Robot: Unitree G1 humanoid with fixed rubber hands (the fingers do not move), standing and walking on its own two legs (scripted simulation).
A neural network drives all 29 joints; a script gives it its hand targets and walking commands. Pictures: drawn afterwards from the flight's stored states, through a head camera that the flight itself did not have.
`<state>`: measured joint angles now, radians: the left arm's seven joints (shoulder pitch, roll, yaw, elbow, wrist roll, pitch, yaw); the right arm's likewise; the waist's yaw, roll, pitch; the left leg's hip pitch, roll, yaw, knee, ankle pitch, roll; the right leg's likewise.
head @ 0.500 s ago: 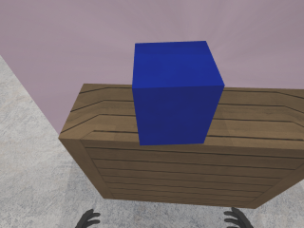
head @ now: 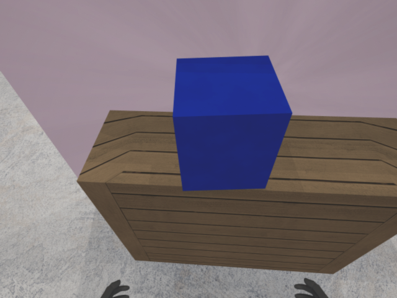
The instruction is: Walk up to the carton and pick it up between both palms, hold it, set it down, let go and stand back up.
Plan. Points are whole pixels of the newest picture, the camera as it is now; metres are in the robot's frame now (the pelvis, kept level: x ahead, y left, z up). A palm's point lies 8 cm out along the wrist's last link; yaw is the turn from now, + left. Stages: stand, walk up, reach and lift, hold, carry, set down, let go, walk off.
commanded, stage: stand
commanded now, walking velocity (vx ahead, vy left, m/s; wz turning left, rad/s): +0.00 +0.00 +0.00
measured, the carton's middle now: (223, 126) +0.48 -0.04 +0.07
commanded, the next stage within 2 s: walk up in 0.44 s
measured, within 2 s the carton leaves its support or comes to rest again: neither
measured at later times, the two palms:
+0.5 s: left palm out of the picture +0.09 +0.23 -0.11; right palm out of the picture +0.08 -0.23 -0.11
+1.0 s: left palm out of the picture +0.10 +0.17 -0.11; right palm out of the picture +0.11 -0.27 -0.11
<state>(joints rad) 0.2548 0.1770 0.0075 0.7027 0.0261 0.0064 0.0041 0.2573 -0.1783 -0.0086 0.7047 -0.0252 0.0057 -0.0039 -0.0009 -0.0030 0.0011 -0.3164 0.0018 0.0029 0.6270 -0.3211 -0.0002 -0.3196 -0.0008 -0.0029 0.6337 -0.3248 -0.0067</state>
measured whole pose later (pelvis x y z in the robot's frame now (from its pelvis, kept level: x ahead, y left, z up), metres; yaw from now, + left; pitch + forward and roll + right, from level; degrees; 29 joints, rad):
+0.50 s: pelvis +0.00 +0.00 +0.00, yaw +0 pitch +0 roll +0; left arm 0.27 0.17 0.02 0.78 0.02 0.00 0.02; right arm 0.27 -0.18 -0.02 0.78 -0.02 0.00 -0.02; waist 0.00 0.00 0.01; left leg -0.28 0.00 0.00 0.58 -0.30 0.00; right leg -0.29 0.00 0.00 0.59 -0.30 -0.01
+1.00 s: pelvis +0.03 -0.05 +0.01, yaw -1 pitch +0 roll +0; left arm 0.35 0.15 0.03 0.71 0.02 -0.01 -0.02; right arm 0.31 -0.15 -0.02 0.71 -0.04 -0.02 -0.03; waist 0.00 0.00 0.02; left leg -0.20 0.08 -0.01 0.52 -0.32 -0.06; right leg -0.22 0.07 -0.03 0.53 -0.31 -0.08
